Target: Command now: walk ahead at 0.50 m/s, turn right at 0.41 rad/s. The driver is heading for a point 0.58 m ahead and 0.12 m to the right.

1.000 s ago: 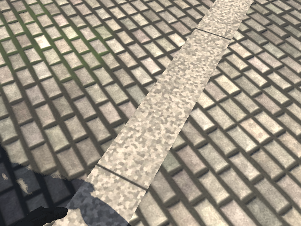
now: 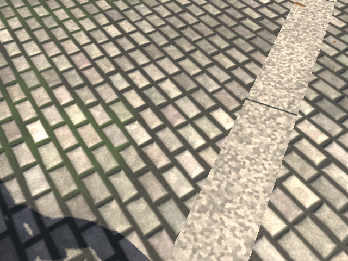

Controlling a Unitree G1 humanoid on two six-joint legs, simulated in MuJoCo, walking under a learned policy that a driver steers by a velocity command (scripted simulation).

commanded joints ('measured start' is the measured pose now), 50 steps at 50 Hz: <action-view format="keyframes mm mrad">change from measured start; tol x32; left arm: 1 -129 42 2 -111 -1 -14 -18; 34 405 85 22 -62 6 -1 47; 50 83 78 29 -100 43 70 63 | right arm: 1 4 -164 -40 -29 11 1 -10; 50 -188 -79 20 -28 7 37 16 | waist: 1 -15 74 71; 10 184 -110 -382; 50 89 109 -70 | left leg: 1 -7 309 -46 -51 353 124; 7 20 286 53 472 962 34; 8 -230 239 59 785 654 -7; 9 -676 11 -48 1105 -302 -68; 10 -789 32 -238 1197 -341 -48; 29 -522 83 -193 301 241 -41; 34 319 485 -783 243 598 298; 43 -261 259 -250 133 796 186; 50 -340 197 -259 144 123 78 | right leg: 1 -7 7 -29 -72 4 -23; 7 414 158 -154 -149 -194 -141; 10 1101 -232 750 -368 -423 -397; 18 464 -50 251 -478 52 -298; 31 626 -12 263 -173 201 -139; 35 32 165 173 631 -686 27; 50 576 30 29 -285 -80 6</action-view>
